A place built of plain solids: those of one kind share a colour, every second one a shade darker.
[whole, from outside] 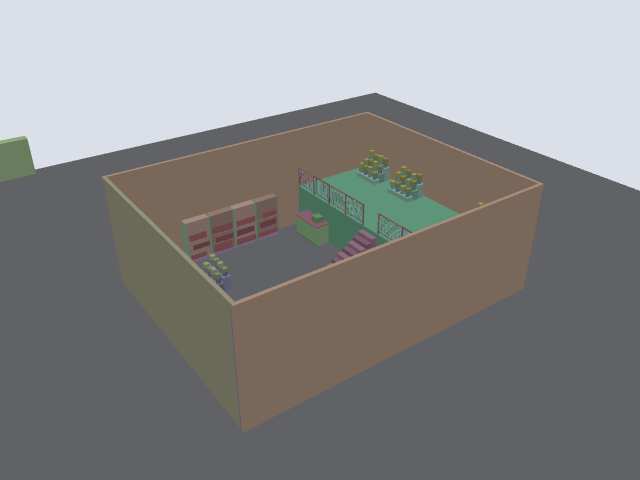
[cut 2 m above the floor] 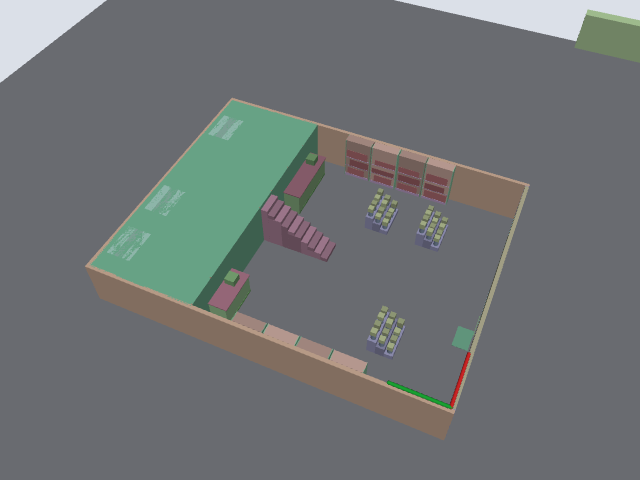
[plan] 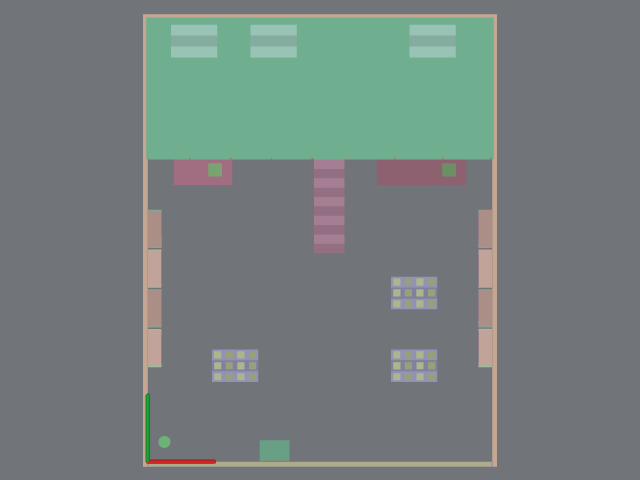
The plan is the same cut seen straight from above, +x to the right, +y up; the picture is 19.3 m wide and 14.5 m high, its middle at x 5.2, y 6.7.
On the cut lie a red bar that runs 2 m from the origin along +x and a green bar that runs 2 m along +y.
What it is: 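A flower shop at street level behind a glazed front, one room two levels high, with a raised rear level reached by one straight flight, fitted out in the 1990s to 2020s; 10.4 x 13.4 m, 4.91 m high throughout; its front glazed onto the street; the raised level 2.02 m over the floor, over the rear 4.2 m, open to the hall behind a guard 1.0 m high along its edge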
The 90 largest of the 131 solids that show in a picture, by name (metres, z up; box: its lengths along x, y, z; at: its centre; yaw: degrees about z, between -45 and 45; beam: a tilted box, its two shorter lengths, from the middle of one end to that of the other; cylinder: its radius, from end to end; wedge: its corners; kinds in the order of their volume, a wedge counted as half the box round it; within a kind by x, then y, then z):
{
 "upper_1": {"box": [10.5, 4.29, 2.07], "at": [5.2, 11.28, 0.99]},
 "street_hedge_1": {"box": [0.6, 15.85, 2.25], "at": [-14.4, -8.07, 1.07]},
 "street_hedge_2": {"box": [0.6, 15.85, 2.25], "at": [24.8, -8.07, 1.07]},
 "wall_1": {"box": [0.15, 13.67, 4.96], "at": [-0.07, 6.68, 2.43]},
 "wall_2": {"box": [10.7, 0.15, 4.96], "at": [5.2, 13.45, 2.43]},
 "wall_3": {"box": [0.15, 13.67, 4.96], "at": [10.47, 6.68, 2.43]},
 "shelves_body_1": {"box": [0.4, 1.16, 2.1], "at": [0.2, 3.44, 1.0]},
 "shelves_body_2": {"box": [0.4, 1.16, 2.1], "at": [0.2, 4.63, 1.0]},
 "shelves_body_3": {"box": [0.4, 1.16, 2.1], "at": [0.2, 5.83, 1.0]},
 "shelves_body_4": {"box": [0.4, 1.16, 2.1], "at": [0.2, 7.04, 1.0]},
 "shelves_body_5": {"box": [0.4, 1.16, 2.1], "at": [10.2, 3.44, 1.0]},
 "shelves_body_6": {"box": [0.4, 1.16, 2.1], "at": [10.2, 4.63, 1.0]},
 "shelves_body_7": {"box": [0.4, 1.16, 2.1], "at": [10.2, 5.83, 1.0]},
 "shelves_body_8": {"box": [0.4, 1.16, 2.1], "at": [10.2, 7.04, 1.0]},
 "window_wall_1": {"box": [3.23, 0.15, 4.96], "at": [1.61, -0.07, 2.43]},
 "window_wall_2": {"box": [1.2, 0.15, 4.96], "at": [3.83, -0.07, 2.43]},
 "window_wall_3": {"box": [5.97, 0.15, 4.96], "at": [7.42, -0.07, 2.43]},
 "stair_step_1": {"box": [0.92, 0.57, 0.23], "at": [5.48, 6.58, 0.07]},
 "stair_step_2": {"box": [0.92, 0.57, 0.42], "at": [5.48, 6.87, 0.16]},
 "stair_step_3": {"box": [0.92, 0.57, 0.6], "at": [5.48, 7.15, 0.25]},
 "stair_step_4": {"box": [0.92, 0.57, 0.79], "at": [5.48, 7.43, 0.34]},
 "stair_step_5": {"box": [0.92, 0.57, 0.97], "at": [5.48, 7.71, 0.43]},
 "stair_step_6": {"box": [0.92, 0.57, 1.15], "at": [5.48, 8.0, 0.53]},
 "stair_step_7": {"box": [0.92, 0.57, 1.34], "at": [5.48, 8.28, 0.62]},
 "stair_step_8": {"box": [0.92, 0.57, 1.52], "at": [5.48, 8.56, 0.71]},
 "stair_step_9": {"box": [0.92, 0.57, 1.71], "at": [5.48, 8.85, 0.8]},
 "stair_step_10": {"box": [0.92, 0.58, 1.89], "at": [5.48, 9.14, 0.9]},
 "counter_1": {"box": [1.73, 0.7, 1.05], "at": [1.67, 8.77, 0.47]},
 "counter_2": {"box": [2.67, 0.7, 1.05], "at": [8.27, 8.77, 0.47]},
 "shelves_goods_1": {"box": [0.41, 0.78, 0.25], "at": [0.2, 3.35, 0.26]},
 "shelves_goods_2": {"box": [0.41, 0.84, 0.31], "at": [0.2, 3.4, 1.25]},
 "shelves_goods_3": {"box": [0.41, 0.82, 0.25], "at": [0.2, 3.52, 0.74]},
 "shelves_goods_4": {"box": [0.41, 0.94, 0.4], "at": [0.2, 4.6, 0.33]},
 "shelves_goods_5": {"box": [0.41, 1.05, 0.36], "at": [0.2, 4.63, 1.27]},
 "shelves_goods_6": {"box": [0.41, 0.91, 0.27], "at": [0.2, 4.69, 0.74]},
 "shelves_goods_7": {"box": [0.41, 0.95, 0.3], "at": [0.2, 5.82, 0.76]},
 "shelves_goods_8": {"box": [0.41, 1.04, 0.31], "at": [0.2, 5.84, 0.28]},
 "shelves_goods_9": {"box": [0.41, 1.0, 0.3], "at": [0.2, 5.86, 1.24]},
 "shelves_goods_10": {"box": [0.41, 1.05, 0.25], "at": [0.2, 7.04, 0.26]},
 "shelves_goods_11": {"box": [0.41, 0.91, 0.31], "at": [0.2, 7.06, 0.76]},
 "shelves_goods_12": {"box": [0.41, 0.78, 0.3], "at": [0.2, 7.15, 1.24]},
 "shelves_goods_13": {"box": [0.41, 0.99, 0.4], "at": [10.2, 3.41, 0.33]},
 "shelves_goods_14": {"box": [0.41, 0.93, 0.4], "at": [10.2, 3.47, 1.29]},
 "shelves_goods_15": {"box": [0.41, 0.87, 0.32], "at": [10.2, 3.5, 0.77]},
 "shelves_goods_16": {"box": [0.41, 0.97, 0.34], "at": [10.2, 4.64, 0.78]},
 "shelves_goods_17": {"box": [0.41, 0.89, 0.34], "at": [10.2, 4.67, 0.3]},
 "shelves_goods_18": {"box": [0.41, 0.92, 0.3], "at": [10.2, 4.7, 1.24]},
 "shelves_goods_19": {"box": [0.41, 0.92, 0.27], "at": [10.2, 5.77, 1.23]},
 "shelves_goods_20": {"box": [0.41, 0.82, 0.35], "at": [10.2, 5.81, 0.31]},
 "shelves_goods_21": {"box": [0.41, 1.02, 0.26], "at": [10.2, 5.84, 0.74]},
 "shelves_goods_22": {"box": [0.41, 0.87, 0.36], "at": [10.2, 6.96, 0.79]},
 "shelves_goods_23": {"box": [0.41, 0.95, 0.39], "at": [10.2, 7.06, 1.29]},
 "shelves_goods_24": {"box": [0.41, 0.78, 0.36], "at": [10.2, 7.09, 0.31]},
 "tier_1": {"box": [1.4, 0.33, 0.27], "at": [2.63, 2.57, 0.09]},
 "tier_2": {"box": [1.4, 0.33, 0.51], "at": [2.63, 2.9, 0.2]},
 "tier_3": {"box": [1.4, 0.33, 0.75], "at": [2.63, 3.23, 0.33]},
 "tier_4": {"box": [1.4, 0.33, 0.27], "at": [8.04, 2.57, 0.09]},
 "tier_5": {"box": [1.4, 0.33, 0.51], "at": [8.04, 2.9, 0.2]},
 "tier_6": {"box": [1.4, 0.33, 0.75], "at": [8.04, 3.23, 0.33]},
 "tier_7": {"box": [1.4, 0.33, 0.27], "at": [8.04, 4.77, 0.09]},
 "tier_8": {"box": [1.4, 0.33, 0.51], "at": [8.04, 5.1, 0.2]},
 "tier_9": {"box": [1.4, 0.33, 0.75], "at": [8.04, 5.43, 0.33]},
 "upper_tier_1": {"box": [1.4, 0.33, 0.27], "at": [1.4, 12.38, 2.11]},
 "upper_tier_2": {"box": [1.4, 0.33, 0.51], "at": [1.4, 12.71, 2.23]},
 "upper_tier_3": {"box": [1.4, 0.33, 0.75], "at": [1.4, 13.04, 2.35]},
 "upper_tier_4": {"box": [1.4, 0.33, 0.27], "at": [3.8, 12.38, 2.11]},
 "upper_tier_5": {"box": [1.4, 0.33, 0.51], "at": [3.8, 12.71, 2.23]},
 "upper_tier_6": {"box": [1.4, 0.33, 0.75], "at": [3.8, 13.04, 2.35]},
 "upper_tier_7": {"box": [1.4, 0.33, 0.27], "at": [8.6, 12.38, 2.11]},
 "upper_tier_8": {"box": [1.4, 0.33, 0.51], "at": [8.6, 12.71, 2.23]},
 "upper_tier_9": {"box": [1.4, 0.33, 0.75], "at": [8.6, 13.04, 2.35]},
 "shelves_shelf_1": {"box": [0.41, 1.1, 0.18], "at": [0.21, 3.44, 0.04]},
 "shelves_shelf_2": {"box": [0.41, 1.1, 0.18], "at": [0.21, 4.63, 0.04]},
 "shelves_shelf_3": {"box": [0.41, 1.1, 0.18], "at": [0.21, 5.83, 0.04]},
 "shelves_shelf_4": {"box": [0.41, 1.1, 0.18], "at": [0.21, 7.04, 0.04]},
 "shelves_shelf_5": {"box": [0.41, 1.1, 0.18], "at": [10.19, 3.44, 0.04]},
 "shelves_shelf_6": {"box": [0.41, 1.1, 0.18], "at": [10.19, 4.63, 0.04]},
 "shelves_shelf_7": {"box": [0.41, 1.1, 0.18], "at": [10.19, 5.83, 0.04]},
 "shelves_shelf_8": {"box": [0.41, 1.1, 0.18], "at": [10.19, 7.04, 0.04]},
 "counter_top_1": {"box": [1.77, 0.78, 0.04], "at": [1.67, 8.75, 1.02]},
 "counter_top_2": {"box": [2.71, 0.78, 0.04], "at": [8.27, 8.75, 1.02]},
 "till_1": {"box": [0.42, 0.4, 0.28], "at": [2.03, 8.82, 1.18]},
 "till_2": {"box": [0.42, 0.4, 0.28], "at": [9.1, 8.82, 1.18]},
 "shelves_cheek_1": {"box": [0.41, 0.032, 2.1], "at": [0.21, 2.87, 1.0]},
 "shelves_cheek_2": {"box": [0.41, 0.032, 2.1], "at": [0.21, 4.07, 1.0]},
 "shelves_cheek_3": {"box": [0.41, 0.032, 2.1], "at": [0.21, 5.27, 1.0]},
 "front_corner_1": {"box": [0.04, 0.17, 4.81], "at": [0.0, -0.07, 2.35]},
 "front_corner_2": {"box": [0.04, 0.17, 4.81], "at": [10.4, -0.07, 2.35]},
 "plant_pot_1": {"cylinder": 0.18, "from": [0.5, 0.6, 0.0], "to": [0.5, 0.6, 0.38]},
 "door_mat_1": {"box": [0.9, 0.6, 0.07], "at": [3.83, 0.35, -0.02]}
}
